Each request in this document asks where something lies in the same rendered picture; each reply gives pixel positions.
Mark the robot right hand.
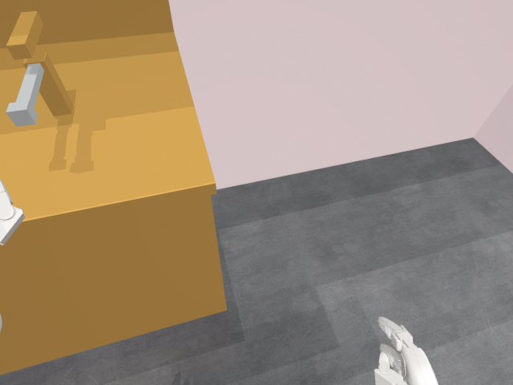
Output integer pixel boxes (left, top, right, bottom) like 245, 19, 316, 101
374, 317, 438, 385

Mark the robot left hand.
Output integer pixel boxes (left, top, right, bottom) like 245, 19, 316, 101
0, 179, 25, 245

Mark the tap lever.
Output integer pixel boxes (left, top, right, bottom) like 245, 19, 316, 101
6, 63, 44, 127

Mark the counter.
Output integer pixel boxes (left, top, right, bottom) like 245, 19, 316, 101
0, 0, 227, 375

